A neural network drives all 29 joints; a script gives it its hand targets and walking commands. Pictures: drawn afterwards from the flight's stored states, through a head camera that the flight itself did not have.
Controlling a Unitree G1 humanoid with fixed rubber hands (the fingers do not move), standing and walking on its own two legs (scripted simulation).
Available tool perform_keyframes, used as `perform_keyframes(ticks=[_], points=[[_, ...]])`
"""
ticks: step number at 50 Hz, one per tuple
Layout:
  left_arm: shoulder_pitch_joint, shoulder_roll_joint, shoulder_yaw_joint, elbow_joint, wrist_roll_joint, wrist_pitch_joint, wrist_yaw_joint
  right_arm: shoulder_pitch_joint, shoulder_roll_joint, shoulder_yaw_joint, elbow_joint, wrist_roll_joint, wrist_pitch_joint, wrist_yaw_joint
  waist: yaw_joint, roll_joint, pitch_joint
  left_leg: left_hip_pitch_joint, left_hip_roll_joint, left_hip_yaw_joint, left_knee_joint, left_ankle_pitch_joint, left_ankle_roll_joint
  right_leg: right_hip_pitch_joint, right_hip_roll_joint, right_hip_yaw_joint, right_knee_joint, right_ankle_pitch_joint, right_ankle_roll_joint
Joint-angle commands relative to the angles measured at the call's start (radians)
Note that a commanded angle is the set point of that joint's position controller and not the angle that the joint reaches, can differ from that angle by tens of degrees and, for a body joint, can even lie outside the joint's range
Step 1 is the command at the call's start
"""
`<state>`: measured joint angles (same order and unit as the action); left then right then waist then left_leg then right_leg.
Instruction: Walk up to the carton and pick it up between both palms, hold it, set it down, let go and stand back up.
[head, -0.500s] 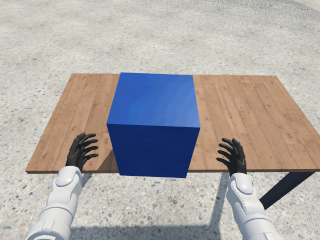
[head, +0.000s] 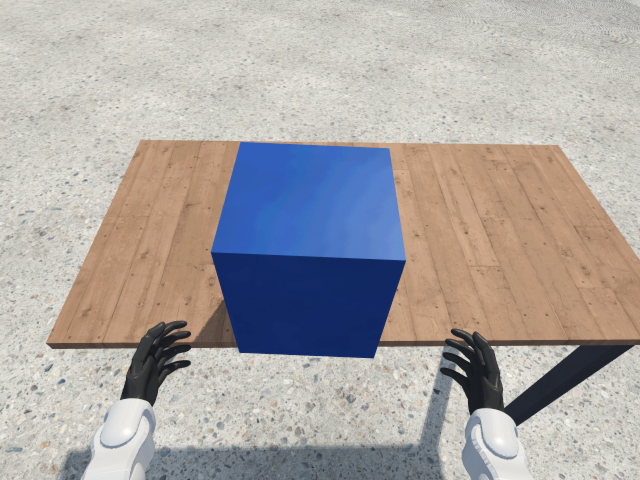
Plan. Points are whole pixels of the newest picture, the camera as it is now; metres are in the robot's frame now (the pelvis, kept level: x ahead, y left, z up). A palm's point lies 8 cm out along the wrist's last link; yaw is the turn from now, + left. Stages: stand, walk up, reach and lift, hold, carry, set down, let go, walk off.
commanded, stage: set down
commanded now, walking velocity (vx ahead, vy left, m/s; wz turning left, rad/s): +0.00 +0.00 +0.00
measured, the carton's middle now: (310, 255) +0.43 +0.02 +0.02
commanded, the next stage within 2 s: let go in 0.88 s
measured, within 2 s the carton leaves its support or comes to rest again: neither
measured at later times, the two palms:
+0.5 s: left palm (153, 419) +0.23 +0.23 -0.07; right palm (491, 409) +0.23 -0.21 -0.05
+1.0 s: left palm (158, 457) +0.19 +0.21 -0.08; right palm (505, 435) +0.20 -0.23 -0.06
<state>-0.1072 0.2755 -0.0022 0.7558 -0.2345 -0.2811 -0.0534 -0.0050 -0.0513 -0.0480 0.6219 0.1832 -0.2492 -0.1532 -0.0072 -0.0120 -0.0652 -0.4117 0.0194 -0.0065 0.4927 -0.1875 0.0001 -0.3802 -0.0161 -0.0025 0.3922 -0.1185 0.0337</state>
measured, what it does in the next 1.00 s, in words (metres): stands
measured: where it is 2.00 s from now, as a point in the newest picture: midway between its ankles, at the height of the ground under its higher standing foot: outside the picture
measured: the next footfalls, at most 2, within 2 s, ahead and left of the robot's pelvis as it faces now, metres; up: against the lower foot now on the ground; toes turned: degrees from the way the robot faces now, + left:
none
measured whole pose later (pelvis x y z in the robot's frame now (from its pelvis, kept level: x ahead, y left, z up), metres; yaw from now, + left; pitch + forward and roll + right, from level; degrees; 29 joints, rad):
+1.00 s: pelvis +0.02 -0.01 +0.00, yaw +0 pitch +1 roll -2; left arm 0.16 0.20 -0.02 0.56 -0.12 0.03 0.00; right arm 0.11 -0.16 -0.04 0.67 0.02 -0.22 -0.02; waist -0.01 0.03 0.02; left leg -0.28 0.03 -0.01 0.49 -0.23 0.00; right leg -0.25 0.00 0.00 0.39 -0.16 0.03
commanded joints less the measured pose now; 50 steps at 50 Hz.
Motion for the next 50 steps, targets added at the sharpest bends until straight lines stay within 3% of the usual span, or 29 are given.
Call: perform_keyframes(ticks=[1,4,6,9,11,16,19,21,22,23,24,25,26,27,29,31,32,33,35,36,37,38,41,42,43,44,49,50], points=[[-0.075,0.098,-0.093,-0.308,-0.026,-0.024,0.007,-0.060,-0.092,0.086,-0.256,-0.020,-0.079,0.027,0.034,0.075,-0.187,0.237,-0.017,-0.016,-0.129,-0.014,-0.060,0.360,0.035,0.025,-0.008,-0.101,-0.072],[-0.048,0.111,-0.097,-0.369,-0.020,-0.018,0.011,-0.022,-0.100,0.094,-0.288,-0.017,-0.081,0.032,0.045,0.089,-0.180,0.250,-0.019,-0.016,-0.129,0.006,-0.063,0.374,0.037,0.027,-0.010,-0.090,-0.074],[-0.022,0.088,-0.099,-0.351,-0.011,0.008,0.020,-0.033,-0.113,0.084,-0.254,-0.025,-0.071,0.047,0.052,0.100,-0.165,0.254,-0.014,-0.022,-0.137,-0.007,-0.069,0.373,0.044,0.023,-0.008,-0.107,-0.077],[0.005,0.084,-0.106,-0.353,0.010,0.046,0.028,-0.010,-0.134,0.075,-0.217,-0.041,-0.053,0.058,0.044,0.116,-0.127,0.254,-0.011,-0.020,-0.145,0.009,-0.076,0.382,0.050,0.016,-0.017,-0.102,-0.078],[0.030,0.084,-0.107,-0.398,0.000,0.058,0.029,0.011,-0.122,0.074,-0.265,-0.042,-0.055,0.054,0.040,0.102,-0.131,0.261,-0.011,-0.017,-0.138,0.048,-0.073,0.399,0.046,0.018,-0.016,-0.063,-0.073],[0.058,0.061,-0.102,-0.378,0.056,0.135,0.046,-0.002,-0.175,0.051,-0.159,-0.070,-0.020,0.084,0.049,0.141,-0.100,0.287,-0.001,-0.019,-0.151,0.093,-0.086,0.388,0.064,0.002,-0.024,-0.081,-0.082],[0.074,0.077,-0.086,-0.411,0.064,0.165,0.047,0.027,-0.174,0.050,-0.162,-0.075,-0.008,0.089,0.047,0.132,-0.103,0.291,-0.005,-0.002,-0.150,0.123,-0.082,0.401,0.063,0.006,-0.026,-0.052,-0.076],[0.083,0.037,-0.082,-0.404,0.107,0.203,0.061,0.028,-0.200,0.032,-0.076,-0.099,0.012,0.105,0.040,0.171,-0.076,0.307,0.002,-0.007,-0.164,0.133,-0.095,0.395,0.073,-0.009,-0.028,-0.069,-0.082],[0.090,0.062,-0.071,-0.432,0.100,0.209,0.055,0.031,-0.180,0.040,-0.137,-0.091,0.008,0.102,0.051,0.144,-0.101,0.301,-0.006,0.011,-0.150,0.149,-0.088,0.404,0.066,0.006,-0.035,-0.048,-0.077],[0.103,0.051,-0.073,-0.454,0.101,0.214,0.059,0.052,-0.186,0.032,-0.134,-0.100,0.008,0.103,0.034,0.139,-0.122,0.318,0.000,0.004,-0.151,0.180,-0.087,0.410,0.068,-0.001,-0.027,-0.018,-0.075],[0.122,0.060,-0.065,-0.511,0.092,0.200,0.057,0.074,-0.173,0.037,-0.191,-0.091,-0.005,0.100,0.042,0.123,-0.144,0.330,-0.004,0.008,-0.141,0.223,-0.087,0.419,0.068,0.005,-0.030,0.007,-0.070],[0.154,0.013,-0.081,-0.448,0.123,0.230,0.065,0.073,-0.200,0.029,-0.089,-0.104,0.010,0.116,0.030,0.155,-0.104,0.348,0.002,0.000,-0.148,0.252,-0.098,0.397,0.080,-0.009,-0.032,0.004,-0.077],[0.137,0.035,-0.064,-0.523,0.106,0.209,0.065,0.067,-0.198,0.021,-0.169,-0.089,-0.010,0.115,0.038,0.142,-0.158,0.359,-0.001,0.007,-0.130,0.309,-0.099,0.406,0.080,-0.002,-0.033,0.039,-0.072],[0.173,0.019,-0.063,-0.464,0.129,0.233,0.066,0.071,-0.211,0.021,-0.087,-0.098,-0.001,0.123,0.037,0.160,-0.132,0.379,-0.001,0.007,-0.129,0.338,-0.106,0.388,0.086,-0.008,-0.043,0.033,-0.079],[0.205,0.022,-0.036,-0.457,0.145,0.250,0.061,0.091,-0.221,0.010,-0.076,-0.112,-0.010,0.126,0.035,0.134,-0.143,0.387,-0.003,0.022,-0.120,0.361,-0.101,0.393,0.087,-0.007,-0.047,0.053,-0.075],[0.219,0.030,-0.011,-0.477,0.154,0.249,0.059,0.094,-0.233,0.002,-0.067,-0.109,-0.022,0.134,0.042,0.146,-0.141,0.395,-0.007,0.033,-0.113,0.400,-0.098,0.393,0.088,-0.002,-0.047,0.076,-0.074],[0.230,0.004,-0.017,-0.418,0.178,0.278,0.057,0.072,-0.243,-0.001,0.008,-0.123,-0.008,0.138,0.044,0.149,-0.094,0.394,-0.001,0.028,-0.129,0.379,-0.102,0.380,0.094,-0.008,-0.055,0.042,-0.078],[0.222,0.003,-0.010,-0.460,0.175,0.268,0.062,0.081,-0.242,-0.007,-0.024,-0.121,-0.017,0.145,0.042,0.142,-0.116,0.389,0.000,0.032,-0.124,0.375,-0.099,0.383,0.095,-0.006,-0.053,0.048,-0.078],[0.256,-0.001,0.001,-0.404,0.193,0.290,0.054,0.087,-0.238,0.002,0.022,-0.133,-0.015,0.142,0.041,0.101,-0.090,0.388,-0.010,0.043,-0.128,0.359,-0.090,0.391,0.092,-0.006,-0.059,0.056,-0.074],[0.263,0.022,0.018,-0.463,0.178,0.275,0.052,0.101,-0.231,0.006,-0.038,-0.124,-0.029,0.137,0.058,0.075,-0.129,0.393,-0.011,0.053,-0.108,0.403,-0.081,0.405,0.087,-0.003,-0.050,0.096,-0.067],[0.261,0.005,0.016,-0.404,0.187,0.289,0.048,0.090,-0.237,0.001,0.009,-0.140,-0.023,0.140,0.044,0.069,-0.104,0.376,-0.011,0.058,-0.119,0.365,-0.080,0.406,0.089,-0.005,-0.053,0.083,-0.070],[0.234,0.021,0.027,-0.463,0.179,0.272,0.053,0.080,-0.225,0.002,-0.042,-0.137,-0.035,0.141,0.052,0.061,-0.116,0.357,-0.015,0.067,-0.119,0.340,-0.072,0.411,0.088,-0.008,-0.041,0.079,-0.067],[0.236,0.027,0.023,-0.437,0.178,0.274,0.061,0.065,-0.226,-0.004,-0.016,-0.144,-0.035,0.150,0.057,0.063,-0.078,0.327,-0.015,0.071,-0.135,0.274,-0.063,0.397,0.080,-0.003,-0.046,0.048,-0.068],[0.239,0.025,0.022,-0.411,0.184,0.276,0.060,0.058,-0.211,0.001,-0.010,-0.155,-0.025,0.148,0.056,0.039,-0.057,0.304,-0.016,0.074,-0.146,0.224,-0.057,0.397,0.078,-0.004,-0.053,0.022,-0.068],[0.230,0.043,0.026,-0.457,0.173,0.262,0.062,0.072,-0.202,-0.002,-0.050,-0.154,-0.029,0.147,0.049,0.045,-0.069,0.287,-0.017,0.084,-0.144,0.197,-0.050,0.398,0.071,0.002,-0.047,0.025,-0.063],[0.232,0.032,0.022,-0.402,0.175,0.278,0.061,0.061,-0.202,-0.004,-0.009,-0.160,-0.022,0.150,0.048,0.049,-0.050,0.279,-0.016,0.085,-0.154,0.175,-0.051,0.399,0.074,-0.002,-0.042,0.009,-0.064],[0.199,0.045,0.022,-0.354,0.180,0.303,0.065,0.036,-0.193,-0.002,0.002,-0.180,0.007,0.147,0.035,0.043,-0.013,0.236,-0.011,0.093,-0.188,0.027,-0.029,0.396,0.060,0.000,-0.043,-0.066,-0.062],[0.198,0.054,0.028,-0.383,0.177,0.295,0.066,0.042,-0.181,0.003,-0.038,-0.182,0.009,0.146,0.039,0.046,-0.012,0.214,-0.011,0.093,-0.193,-0.003,-0.024,0.406,0.059,-0.002,-0.032,-0.077,-0.058]])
